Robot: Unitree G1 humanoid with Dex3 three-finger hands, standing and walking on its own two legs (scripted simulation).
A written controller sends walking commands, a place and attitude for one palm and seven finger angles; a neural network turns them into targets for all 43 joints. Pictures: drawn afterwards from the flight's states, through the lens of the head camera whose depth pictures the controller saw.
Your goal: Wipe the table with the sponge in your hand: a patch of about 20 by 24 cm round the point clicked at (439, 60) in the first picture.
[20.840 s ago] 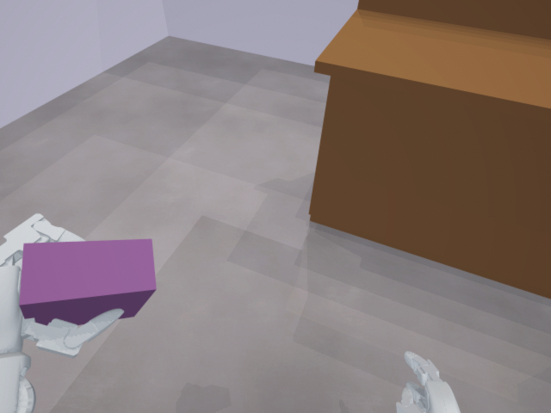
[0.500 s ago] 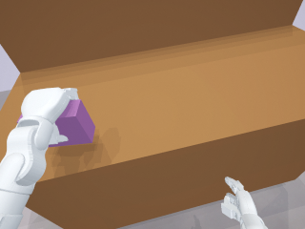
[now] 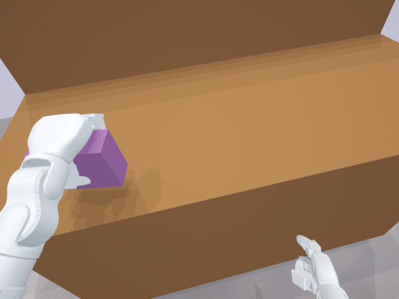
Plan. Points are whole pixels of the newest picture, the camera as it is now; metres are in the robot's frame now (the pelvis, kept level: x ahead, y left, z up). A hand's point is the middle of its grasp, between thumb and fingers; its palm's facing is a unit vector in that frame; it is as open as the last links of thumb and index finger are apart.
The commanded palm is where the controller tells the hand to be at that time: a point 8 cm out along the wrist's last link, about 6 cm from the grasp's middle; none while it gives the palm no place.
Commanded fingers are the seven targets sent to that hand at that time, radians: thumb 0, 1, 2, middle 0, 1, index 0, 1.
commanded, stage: move the sponge above the wiping area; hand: left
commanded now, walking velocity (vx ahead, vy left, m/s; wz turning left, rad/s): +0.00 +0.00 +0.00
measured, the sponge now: (85, 166) +0.29 +0.28 +0.13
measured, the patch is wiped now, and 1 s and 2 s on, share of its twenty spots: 0.00 0.00 0.00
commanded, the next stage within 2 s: lower the sponge onto the table in 1.78 s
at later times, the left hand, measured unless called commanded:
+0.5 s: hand (70, 149) +0.28 +0.29 +0.19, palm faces +0.14 +0.00 -0.99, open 9.8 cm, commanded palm +0.25 +0.31 +0.26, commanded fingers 0.00 0.10 1.30 -1.20 -1.60 -1.20 -1.60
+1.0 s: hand (62, 142) +0.29 +0.30 +0.20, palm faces +0.19 +0.00 -0.98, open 9.8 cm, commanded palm +0.25 +0.32 +0.26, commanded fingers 0.00 0.10 1.30 -1.20 -1.60 -1.20 -1.60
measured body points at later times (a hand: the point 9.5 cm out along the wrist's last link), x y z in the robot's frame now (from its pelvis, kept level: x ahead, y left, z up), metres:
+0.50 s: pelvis +0.00 +0.00 +0.00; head -0.01 -0.04 +0.45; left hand +0.27 +0.29 +0.24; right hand +0.23 -0.21 -0.08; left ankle -0.02 +0.15 -0.74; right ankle +0.01 -0.13 -0.74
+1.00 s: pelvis -0.01 +0.00 +0.00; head -0.01 -0.03 +0.45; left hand +0.27 +0.30 +0.25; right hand +0.23 -0.20 -0.09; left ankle -0.02 +0.15 -0.74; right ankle +0.01 -0.13 -0.74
